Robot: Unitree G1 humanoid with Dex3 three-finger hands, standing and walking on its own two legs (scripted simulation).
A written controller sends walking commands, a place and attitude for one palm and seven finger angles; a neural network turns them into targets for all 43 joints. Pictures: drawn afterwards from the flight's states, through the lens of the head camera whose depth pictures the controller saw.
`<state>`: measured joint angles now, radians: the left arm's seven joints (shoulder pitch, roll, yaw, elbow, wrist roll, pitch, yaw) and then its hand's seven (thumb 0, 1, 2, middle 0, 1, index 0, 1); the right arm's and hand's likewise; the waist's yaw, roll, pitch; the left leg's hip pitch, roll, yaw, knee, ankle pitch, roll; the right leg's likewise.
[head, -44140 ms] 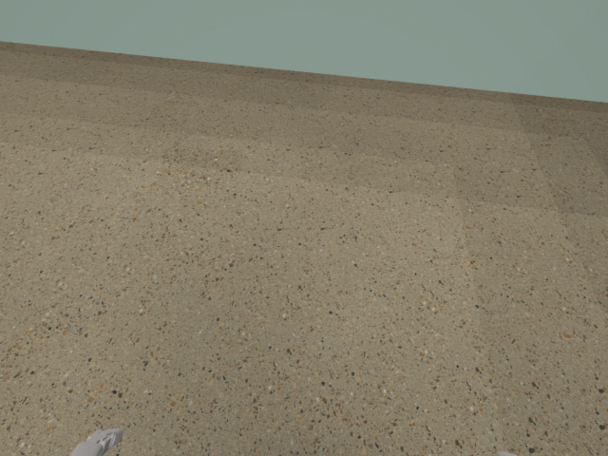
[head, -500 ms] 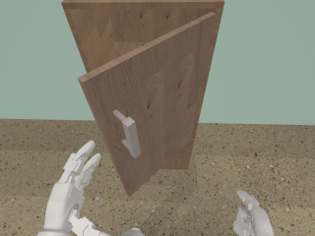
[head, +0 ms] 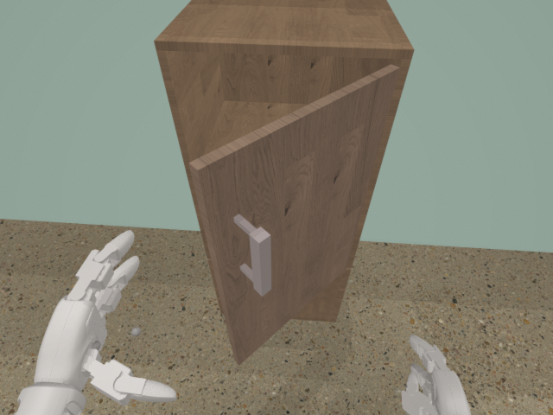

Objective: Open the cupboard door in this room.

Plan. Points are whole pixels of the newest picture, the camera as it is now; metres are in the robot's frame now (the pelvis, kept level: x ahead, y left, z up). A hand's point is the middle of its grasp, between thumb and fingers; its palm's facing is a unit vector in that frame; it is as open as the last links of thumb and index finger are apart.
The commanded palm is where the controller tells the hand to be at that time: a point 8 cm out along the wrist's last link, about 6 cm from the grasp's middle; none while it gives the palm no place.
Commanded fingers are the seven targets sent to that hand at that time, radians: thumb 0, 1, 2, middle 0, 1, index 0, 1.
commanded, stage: draw the hand back to the body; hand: left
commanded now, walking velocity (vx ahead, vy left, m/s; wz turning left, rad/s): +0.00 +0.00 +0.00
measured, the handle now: (252, 256) +0.33 +0.07 +0.08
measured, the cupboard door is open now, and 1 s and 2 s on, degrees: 47 47 47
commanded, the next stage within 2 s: step back with the hand held close in 1.00 s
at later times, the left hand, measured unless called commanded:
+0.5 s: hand (67, 273) +0.22 +0.25 +0.17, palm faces +0.37 -0.85 -0.39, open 10.6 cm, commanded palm +0.17 +0.30 +0.19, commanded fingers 0.00 0.73 0.82 -0.19 -0.30 -0.19 -0.30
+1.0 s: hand (70, 265) +0.22 +0.24 +0.19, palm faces +0.42 -0.82 -0.39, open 7.5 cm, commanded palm +0.17 +0.28 +0.20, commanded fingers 0.00 0.90 0.90 -0.20 -0.30 -0.20 -0.30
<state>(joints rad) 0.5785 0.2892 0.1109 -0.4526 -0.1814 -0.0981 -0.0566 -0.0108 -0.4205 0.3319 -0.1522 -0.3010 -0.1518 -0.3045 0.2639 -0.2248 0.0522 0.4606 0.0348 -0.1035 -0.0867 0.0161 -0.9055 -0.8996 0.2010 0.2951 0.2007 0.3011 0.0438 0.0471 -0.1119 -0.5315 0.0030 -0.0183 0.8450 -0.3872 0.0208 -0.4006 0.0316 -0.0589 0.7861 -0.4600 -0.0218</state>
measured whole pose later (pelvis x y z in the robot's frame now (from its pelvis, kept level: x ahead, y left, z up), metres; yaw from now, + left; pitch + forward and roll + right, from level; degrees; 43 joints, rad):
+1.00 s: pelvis +0.02 -0.01 +0.04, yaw -1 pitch -4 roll +0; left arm 0.48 0.35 0.32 -0.39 -0.08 -0.06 0.11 0.02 0.88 0.89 -0.21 -0.30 -0.21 -0.31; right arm 0.19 -0.23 0.02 0.63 0.00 -0.07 -0.09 0.02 -0.91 -0.90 0.20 0.30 0.20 0.30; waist 0.07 0.05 0.01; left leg -0.13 0.01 0.01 0.42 -0.23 0.01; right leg -0.01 0.04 -0.02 0.35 -0.28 -0.04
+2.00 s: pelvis -0.12 +0.04 +0.02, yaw +1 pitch -1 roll -3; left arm 0.59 0.39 0.39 -0.58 -0.05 -0.21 0.15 0.02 0.88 0.89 -0.21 -0.30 -0.21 -0.31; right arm 0.21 -0.21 0.00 0.61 0.00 -0.05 -0.07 0.02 -0.90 -0.90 0.20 0.30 0.20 0.30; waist 0.02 0.02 0.03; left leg -0.43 -0.01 0.00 0.61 -0.20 0.02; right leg -0.27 0.06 0.02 0.55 -0.26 0.01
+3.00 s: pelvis -0.33 +0.04 +0.04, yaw -3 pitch +0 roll +2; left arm 0.52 0.37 0.42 -0.34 -0.04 -0.20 0.14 0.01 0.88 0.89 -0.21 -0.30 -0.21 -0.31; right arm 0.26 -0.24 -0.02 0.71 -0.01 -0.08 -0.08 0.02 -0.90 -0.90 0.20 0.30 0.20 0.30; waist 0.03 0.00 -0.07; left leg -0.57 0.02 0.00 1.11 -0.23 -0.01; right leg -0.21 0.02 -0.10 0.46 -0.25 -0.09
